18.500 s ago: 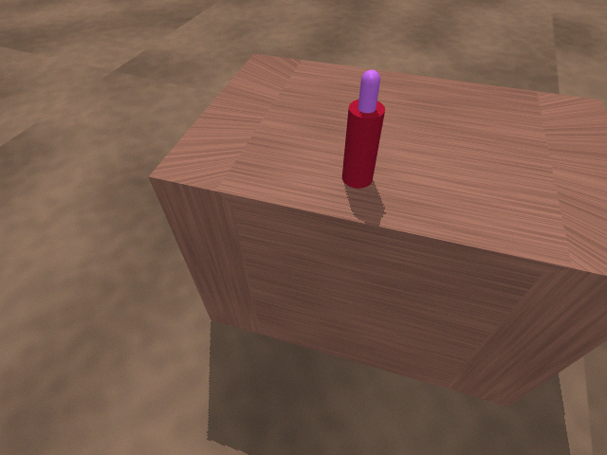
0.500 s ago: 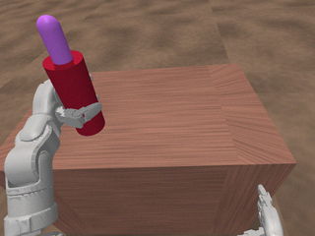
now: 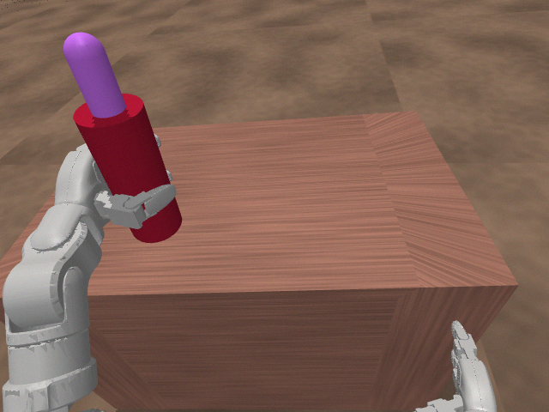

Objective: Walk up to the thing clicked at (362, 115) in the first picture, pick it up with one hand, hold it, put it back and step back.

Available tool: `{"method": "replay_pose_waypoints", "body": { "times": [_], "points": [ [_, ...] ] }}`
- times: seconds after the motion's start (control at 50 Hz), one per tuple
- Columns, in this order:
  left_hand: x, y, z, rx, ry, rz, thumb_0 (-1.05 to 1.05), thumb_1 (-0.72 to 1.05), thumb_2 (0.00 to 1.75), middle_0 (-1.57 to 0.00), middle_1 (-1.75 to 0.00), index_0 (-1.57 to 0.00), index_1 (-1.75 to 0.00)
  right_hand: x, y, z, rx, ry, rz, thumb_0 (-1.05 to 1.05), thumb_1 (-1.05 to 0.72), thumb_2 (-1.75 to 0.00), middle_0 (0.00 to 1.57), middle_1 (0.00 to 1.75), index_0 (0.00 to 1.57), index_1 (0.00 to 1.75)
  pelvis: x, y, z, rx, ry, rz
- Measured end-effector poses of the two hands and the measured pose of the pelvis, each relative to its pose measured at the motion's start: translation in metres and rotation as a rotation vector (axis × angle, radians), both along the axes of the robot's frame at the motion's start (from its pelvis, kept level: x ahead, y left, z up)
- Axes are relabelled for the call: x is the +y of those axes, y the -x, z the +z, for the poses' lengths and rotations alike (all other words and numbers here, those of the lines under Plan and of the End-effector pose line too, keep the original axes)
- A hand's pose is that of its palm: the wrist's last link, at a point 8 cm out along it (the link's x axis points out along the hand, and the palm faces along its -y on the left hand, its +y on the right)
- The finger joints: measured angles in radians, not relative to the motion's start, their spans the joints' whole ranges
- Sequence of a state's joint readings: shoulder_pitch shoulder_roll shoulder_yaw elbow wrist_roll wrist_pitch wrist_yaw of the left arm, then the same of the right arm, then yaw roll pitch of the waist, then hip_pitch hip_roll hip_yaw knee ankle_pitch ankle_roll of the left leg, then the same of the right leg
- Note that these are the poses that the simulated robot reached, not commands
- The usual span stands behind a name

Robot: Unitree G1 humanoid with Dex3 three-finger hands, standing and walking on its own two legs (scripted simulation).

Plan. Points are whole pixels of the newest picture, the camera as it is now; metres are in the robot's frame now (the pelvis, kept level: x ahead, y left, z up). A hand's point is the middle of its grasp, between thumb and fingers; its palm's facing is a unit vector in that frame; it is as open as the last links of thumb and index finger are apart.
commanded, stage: crouch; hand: left
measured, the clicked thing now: (126, 150) +0.32 +0.17 +0.28
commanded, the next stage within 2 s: lower in 1.24 s
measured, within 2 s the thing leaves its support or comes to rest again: neither
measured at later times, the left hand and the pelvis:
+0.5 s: hand (166, 192) +0.38 +0.17 +0.17, palm faces +0.12 -0.99 +0.02, open 9.5 cm; pelvis -0.01 +0.00 +0.00, yaw +0 degrees
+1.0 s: hand (173, 191) +0.43 +0.18 +0.13, palm faces +0.10 -0.99 -0.02, open 9.6 cm; pelvis +0.00 +0.01 -0.01, yaw -1 degrees
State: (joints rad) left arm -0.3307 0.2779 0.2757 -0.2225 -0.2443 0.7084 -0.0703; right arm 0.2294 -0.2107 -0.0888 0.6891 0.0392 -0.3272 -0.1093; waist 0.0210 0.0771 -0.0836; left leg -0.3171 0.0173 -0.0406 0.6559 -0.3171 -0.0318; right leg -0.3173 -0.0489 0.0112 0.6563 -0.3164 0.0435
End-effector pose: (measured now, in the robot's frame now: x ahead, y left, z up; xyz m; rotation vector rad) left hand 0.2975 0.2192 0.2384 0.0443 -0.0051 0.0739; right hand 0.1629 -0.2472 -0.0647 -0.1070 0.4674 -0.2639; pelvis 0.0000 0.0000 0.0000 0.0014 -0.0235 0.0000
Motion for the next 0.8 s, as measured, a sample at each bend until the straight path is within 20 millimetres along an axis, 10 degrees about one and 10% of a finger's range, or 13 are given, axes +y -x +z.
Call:
{"method": "replay_pose_waypoints", "body": {
  "times": [0.28,0.58,0.8],
  "points": [
    [0.002,-0.012,0.002,-0.006,0.022,0.016,0.00,-0.38,1.17,-0.72,-1.09,-0.75,-1.09,0.002,0.010,-0.010,0.045,0.007,-0.002,-0.01,0.55,-0.05,0.05,0.05,0.06,0.05,0.001,0.003,0.000,0.003,0.001,0.001],
    [0.007,-0.063,-0.092,0.166,0.060,0.067,0.00,-0.37,1.16,-0.72,-1.08,-0.75,-1.09,-0.008,0.028,0.000,0.051,0.059,-0.021,-0.01,0.57,-0.04,0.05,0.05,0.06,0.05,-0.002,0.005,-0.003,0.058,-0.003,-0.015],
    [0.020,-0.080,-0.086,0.032,0.026,0.069,0.00,-0.37,1.17,-0.72,-1.09,-0.75,-1.09,-0.002,0.013,0.006,0.037,0.082,-0.004,-0.01,0.55,-0.05,0.05,0.05,0.06,0.05,0.003,0.000,-0.006,0.075,0.012,-0.014]
  ]
}}
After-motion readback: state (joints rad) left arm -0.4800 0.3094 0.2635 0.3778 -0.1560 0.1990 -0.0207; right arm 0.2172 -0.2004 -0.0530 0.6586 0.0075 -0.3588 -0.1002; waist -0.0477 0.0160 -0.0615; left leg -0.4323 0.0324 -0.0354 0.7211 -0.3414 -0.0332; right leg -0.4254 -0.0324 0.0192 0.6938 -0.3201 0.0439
